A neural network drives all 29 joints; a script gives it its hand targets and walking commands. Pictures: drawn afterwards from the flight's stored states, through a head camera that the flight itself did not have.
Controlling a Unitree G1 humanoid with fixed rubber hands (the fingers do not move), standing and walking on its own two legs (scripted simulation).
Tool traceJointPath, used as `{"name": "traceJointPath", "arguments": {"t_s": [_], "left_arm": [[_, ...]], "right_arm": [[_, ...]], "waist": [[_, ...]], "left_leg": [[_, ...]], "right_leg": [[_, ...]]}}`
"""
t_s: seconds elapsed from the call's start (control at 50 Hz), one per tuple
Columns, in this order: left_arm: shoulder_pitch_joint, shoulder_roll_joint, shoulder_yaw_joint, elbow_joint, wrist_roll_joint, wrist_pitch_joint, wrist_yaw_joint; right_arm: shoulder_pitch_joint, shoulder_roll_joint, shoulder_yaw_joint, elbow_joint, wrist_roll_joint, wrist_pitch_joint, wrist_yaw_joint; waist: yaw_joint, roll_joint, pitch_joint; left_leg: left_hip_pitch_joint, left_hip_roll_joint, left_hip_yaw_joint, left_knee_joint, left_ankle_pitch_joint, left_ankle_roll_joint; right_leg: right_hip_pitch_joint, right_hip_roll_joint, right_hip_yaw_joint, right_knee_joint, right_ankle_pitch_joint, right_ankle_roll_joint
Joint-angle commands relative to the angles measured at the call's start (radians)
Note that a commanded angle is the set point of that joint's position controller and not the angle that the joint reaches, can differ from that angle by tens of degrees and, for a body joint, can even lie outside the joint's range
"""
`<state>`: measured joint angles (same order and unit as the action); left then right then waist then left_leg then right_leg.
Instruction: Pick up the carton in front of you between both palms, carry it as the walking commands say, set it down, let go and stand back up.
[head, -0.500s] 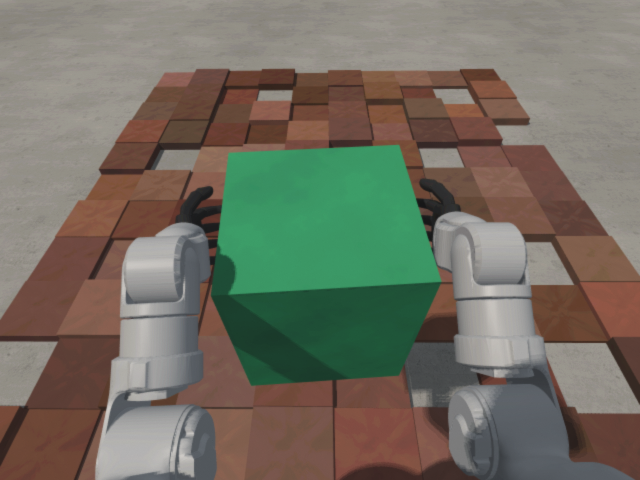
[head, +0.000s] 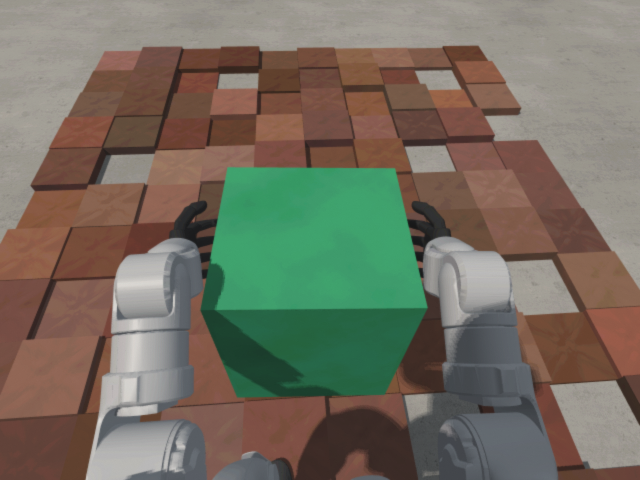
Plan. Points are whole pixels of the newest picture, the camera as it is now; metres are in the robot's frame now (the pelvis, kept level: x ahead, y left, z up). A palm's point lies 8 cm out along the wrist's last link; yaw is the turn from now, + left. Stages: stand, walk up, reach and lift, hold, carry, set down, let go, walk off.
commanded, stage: carry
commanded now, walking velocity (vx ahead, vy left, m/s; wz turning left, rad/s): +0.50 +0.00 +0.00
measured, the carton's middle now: (311, 289) +0.35 -0.02 +0.02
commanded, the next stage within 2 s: none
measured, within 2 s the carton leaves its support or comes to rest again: neither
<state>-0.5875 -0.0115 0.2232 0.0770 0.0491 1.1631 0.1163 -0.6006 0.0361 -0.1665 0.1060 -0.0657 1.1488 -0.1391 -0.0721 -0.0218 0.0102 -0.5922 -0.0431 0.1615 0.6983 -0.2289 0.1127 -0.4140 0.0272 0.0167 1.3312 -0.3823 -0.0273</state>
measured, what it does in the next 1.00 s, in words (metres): walks ahead: right foot, then left foot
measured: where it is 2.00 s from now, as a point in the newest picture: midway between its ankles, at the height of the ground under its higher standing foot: (289, 202)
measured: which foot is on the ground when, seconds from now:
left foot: down 0.00-0.40, up 0.42-0.80, down 0.82-1.00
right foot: up 0.00-0.36, down 0.38-0.84, up 0.86-1.00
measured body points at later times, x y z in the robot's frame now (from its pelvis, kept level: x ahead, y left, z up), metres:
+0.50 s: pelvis +0.27 -0.06 +0.01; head +0.26 -0.08 +0.46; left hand +0.64 +0.10 +0.20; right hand +0.66 -0.20 +0.19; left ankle +0.19 +0.06 -0.63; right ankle +0.30 -0.13 -0.73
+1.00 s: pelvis +0.56 -0.03 +0.02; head +0.64 -0.03 +0.46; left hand +0.95 +0.11 +0.09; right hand +0.93 -0.20 +0.09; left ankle +0.61 +0.04 -0.72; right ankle +0.51 -0.15 -0.64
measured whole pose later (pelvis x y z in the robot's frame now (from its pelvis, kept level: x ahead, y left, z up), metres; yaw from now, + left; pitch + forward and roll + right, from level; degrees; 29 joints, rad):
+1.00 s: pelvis +0.56 -0.03 +0.02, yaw +0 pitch +5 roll +0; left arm -0.61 -0.04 0.25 -0.02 0.07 1.19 0.12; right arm -0.62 0.06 -0.21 0.01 -0.06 1.17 -0.14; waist -0.05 -0.02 0.07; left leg -0.42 -0.03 0.13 0.49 -0.17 0.11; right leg -0.55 0.00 0.00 1.13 -0.37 -0.04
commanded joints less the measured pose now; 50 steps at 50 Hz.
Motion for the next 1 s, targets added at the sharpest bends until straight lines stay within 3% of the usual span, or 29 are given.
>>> {"name": "traceJointPath", "arguments": {"t_s": [0.0, 0.04, 0.08, 0.18, 0.24, 0.28, 0.32, 0.34, 0.36, 0.38, 0.4, 0.42, 0.46, 0.48, 0.54, 0.62, 0.66, 0.72, 0.76, 0.78, 0.8, 0.82, 0.84, 0.86, 0.9, 0.92, 0.98], "left_arm": [[-0.685, -1.061, -0.656, -0.157, -0.358, -0.019, -0.21], [-0.641, -1.028, -0.65, -0.162, -0.332, -0.015, -0.195], [-0.614, -1.0, -0.65, -0.161, -0.313, -0.008, -0.184], [-0.695, -0.923, -0.665, -0.191, -0.327, 0.036, -0.17], [-0.742, -0.877, -0.644, -0.162, -0.353, 0.087, -0.173], [-0.787, -0.86, -0.621, -0.126, -0.377, 0.12, -0.184], [-0.831, -0.86, -0.587, -0.072, -0.396, 0.148, -0.195], [-0.847, -0.86, -0.561, -0.036, -0.401, 0.16, -0.199], [-0.84, -0.857, -0.526, 0.01, -0.399, 0.17, -0.201], [-0.838, -0.837, -0.479, 0.054, -0.391, 0.178, -0.2], [-0.912, -0.813, -0.481, 0.064, -0.387, 0.183, -0.198], [-0.959, -0.852, -0.483, 0.042, -0.416, 0.187, -0.2], [-1.046, -0.917, -0.464, -0.007, -0.446, 0.189, -0.208], [-1.068, -0.948, -0.464, -0.017, -0.454, 0.192, -0.211], [-1.046, -1.01, -0.44, 0.007, -0.444, 0.191, -0.223], [-0.953, -1.092, -0.436, 0.101, -0.399, 0.157, -0.247], [-0.933, -1.128, -0.459, 0.107, -0.392, 0.124, -0.258], [-0.922, -1.148, -0.508, 0.054, -0.396, 0.077, -0.256], [-0.879, -1.155, -0.546, 0.018, -0.401, 0.052, -0.249], [-0.869, -1.16, -0.574, -0.008, -0.405, 0.041, -0.247], [-0.862, -1.153, -0.6, -0.037, -0.405, 0.03, -0.245], [-0.874, -1.158, -0.625, -0.068, -0.409, 0.025, -0.242], [-0.84, -1.163, -0.638, -0.089, -0.415, 0.027, -0.24], [-0.852, -1.15, -0.654, -0.117, -0.414, 0.022, -0.233], [-0.842, -1.148, -0.677, -0.183, -0.423, 0.013, -0.217], [-0.818, -1.144, -0.688, -0.203, -0.417, 0.01, -0.209], [-0.71, -1.094, -0.716, -0.225, -0.384, 0.005, -0.19]], "right_arm": [[-0.794, 1.152, 0.721, -0.222, 0.519, -0.022, 0.262], [-0.79, 1.128, 0.726, -0.238, 0.533, -0.015, 0.264], [-0.765, 1.1, 0.718, -0.232, 0.529, -0.002, 0.268], [-0.758, 0.994, 0.659, -0.211, 0.505, 0.045, 0.267], [-0.757, 0.925, 0.606, -0.152, 0.478, 0.089, 0.251], [-0.772, 0.892, 0.569, -0.112, 0.459, 0.117, 0.238], [-0.81, 0.874, 0.534, -0.08, 0.448, 0.143, 0.226], [-0.825, 0.868, 0.515, -0.06, 0.444, 0.156, 0.22], [-0.854, 0.862, 0.497, -0.04, 0.442, 0.168, 0.215], [-0.878, 0.861, 0.47, -0.012, 0.442, 0.181, 0.214], [-0.953, 0.873, 0.466, -0.009, 0.446, 0.193, 0.208], [-1.009, 0.876, 0.456, -0.026, 0.45, 0.199, 0.202], [-1.057, 0.928, 0.435, -0.026, 0.455, 0.207, 0.191], [-1.051, 0.948, 0.424, -0.014, 0.45, 0.211, 0.187], [-0.999, 1.012, 0.401, 0.036, 0.42, 0.209, 0.184], [-0.901, 1.1, 0.397, 0.131, 0.374, 0.173, 0.206], [-0.879, 1.141, 0.418, 0.144, 0.368, 0.143, 0.218], [-0.871, 1.175, 0.463, 0.103, 0.379, 0.102, 0.227], [-0.839, 1.171, 0.49, 0.068, 0.384, 0.079, 0.229], [-0.817, 1.171, 0.506, 0.052, 0.387, 0.066, 0.23], [-0.805, 1.165, 0.525, 0.022, 0.393, 0.055, 0.234], [-0.796, 1.138, 0.537, -0.007, 0.391, 0.042, 0.235], [-0.747, 1.125, 0.546, -0.014, 0.389, 0.027, 0.233], [-0.737, 1.128, 0.561, -0.058, 0.4, 0.024, 0.233], [-0.783, 1.143, 0.613, -0.176, 0.439, 0.012, 0.236], [-0.801, 1.146, 0.637, -0.222, 0.455, 0.009, 0.236], [-0.763, 1.107, 0.686, -0.286, 0.473, 0.006, 0.24]], "waist": [[0.01, 0.048, -0.558], [0.014, 0.062, -0.54], [0.008, 0.074, -0.525], [0.003, 0.152, -0.48], [0.011, 0.155, -0.418], [0.009, 0.163, -0.394], [0.021, 0.126, -0.394], [0.049, 0.08, -0.423], [0.098, 0.01, -0.472], [0.106, -0.155, -0.458], [0.108, -0.292, -0.46], [0.125, -0.247, -0.427], [0.123, -0.095, -0.417], [0.118, -0.075, -0.424], [0.11, -0.12, -0.446], [0.12, -0.106, -0.407], [0.128, -0.091, -0.37], [0.142, -0.14, -0.372], [0.092, -0.17, -0.445], [0.051, -0.174, -0.493], [0.022, -0.111, -0.526], [0.015, 0.064, -0.614], [-0.008, 0.321, -0.687], [-0.005, 0.294, -0.694], [-0.004, 0.116, -0.613], [0.003, 0.077, -0.586], [0.002, 0.12, -0.592]], "left_leg": [[0.653, 0.302, -0.541, -0.301, 0.202, 0.122], [0.631, 0.3, -0.479, -0.331, 0.188, 0.116], [0.61, 0.292, -0.386, -0.345, 0.286, 0.127], [0.628, 0.265, -0.266, -0.366, 0.339, 0.098], [0.61, 0.237, -0.209, -0.363, 0.262, 0.063], [0.601, 0.234, -0.193, -0.321, 0.218, 0.048], [0.565, 0.215, -0.151, -0.2, 0.158, 0.019], [0.488, 0.187, -0.115, -0.078, 0.154, -0.004], [0.342, 0.162, -0.072, 0.11, 0.078, -0.042], [0.139, 0.086, -0.021, 0.339, -0.186, -0.07], [-0.18, -0.017, -0.082, 0.493, -0.337, -0.087], [-0.279, 0.034, -0.138, 0.571, -0.348, -0.07], [-0.268, 0.078, -0.152, 0.573, -0.253, -0.067], [-0.246, 0.097, -0.155, 0.533, -0.203, -0.074], [-0.218, 0.103, -0.129, 0.437, -0.124, -0.102], [-0.239, 0.096, -0.079, 0.208, 0.016, -0.118], [-0.167, 0.073, -0.04, 0.02, 0.117, -0.116], [0.004, 0.022, 0.022, -0.126, 0.27, -0.08], [0.196, -0.015, 0.049, -0.197, 0.29, -0.048], [0.34, -0.025, 0.038, -0.271, 0.348, -0.041], [0.512, 0.006, 0.03, -0.341, 0.407, -0.054], [0.854, 0.202, -0.206, -0.177, 0.596, 0.036], [1.044, 0.369, -0.562, -0.232, 0.587, 0.19], [1.042, 0.37, -0.585, -0.25, 0.41, 0.195], [0.92, 0.336, -0.498, -0.268, 0.351, 0.145], [0.854, 0.317, -0.462, -0.292, 0.29, 0.125], [0.796, 0.296, -0.406, -0.299, 0.22, 0.148]], "right_leg": [[-0.264, -0.064, 0.052, -0.021, 0.012, -0.009], [-0.237, -0.065, 0.019, -0.189, -0.037, -0.004], [-0.191, -0.047, -0.032, -0.386, -0.05, 0.007], [-0.148, -0.063, -0.074, -0.657, 0.239, 0.029], [-0.1, -0.061, -0.09, -0.808, 0.324, 0.031], [-0.061, -0.055, -0.105, -0.878, 0.315, 0.026], [0.045, -0.043, -0.145, -0.971, 0.338, 0.011], [0.184, -0.041, -0.161, -0.954, 0.306, -0.001], [0.362, -0.135, -0.045, -0.928, 0.252, -0.03], [0.459, -0.302, 0.22, -0.9, 0.358, -0.056], [0.639, -0.406, 0.505, -0.94, 0.277, -0.203], [0.626, -0.406, 0.527, -0.956, 0.187, -0.226], [0.539, -0.351, 0.38, -0.966, 0.266, -0.192], [0.51, -0.339, 0.327, -0.976, 0.304, -0.175], [0.511, -0.302, 0.212, -1.005, 0.422, -0.165], [0.58, -0.245, 0.092, -0.998, 0.649, -0.145], [0.563, -0.208, 0.032, -1.018, 0.727, -0.123], [0.564, -0.179, -0.062, -0.974, 0.925, -0.092], [0.563, -0.174, -0.114, -0.831, 1.074, -0.058], [0.537, -0.161, -0.139, -0.704, 1.076, -0.029], [0.458, -0.131, -0.171, -0.529, 0.935, -0.004], [0.125, -0.096, -0.113, -0.305, 0.595, 0.013], [-0.197, 0.075, -0.093, -0.036, -0.029, 0.026], [-0.289, 0.033, 0.006, 0.067, -0.119, -0.005], [-0.336, -0.044, 0.043, -0.055, -0.043, -0.025], [-0.319, -0.064, 0.043, -0.158, -0.011, -0.024], [-0.315, -0.051, 0.0, -0.253, 0.016, 0.001]]}}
